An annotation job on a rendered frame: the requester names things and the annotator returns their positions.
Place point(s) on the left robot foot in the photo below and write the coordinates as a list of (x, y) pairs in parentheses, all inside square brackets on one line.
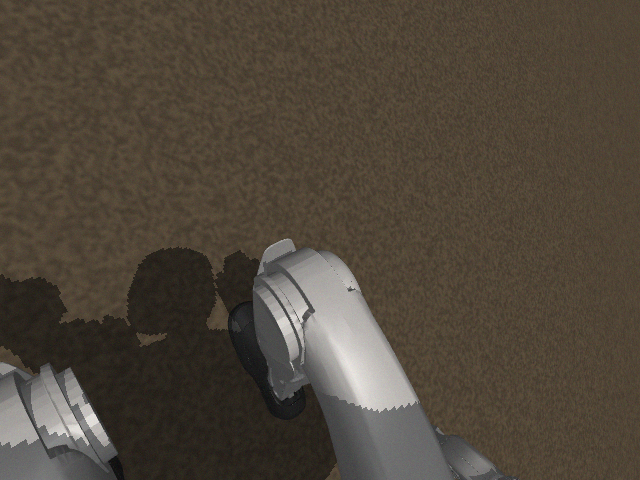
[(117, 467)]

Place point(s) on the right robot hand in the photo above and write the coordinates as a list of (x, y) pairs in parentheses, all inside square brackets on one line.
[(465, 461)]

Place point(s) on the right robot foot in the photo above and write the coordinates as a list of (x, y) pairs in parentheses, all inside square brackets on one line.
[(242, 333)]

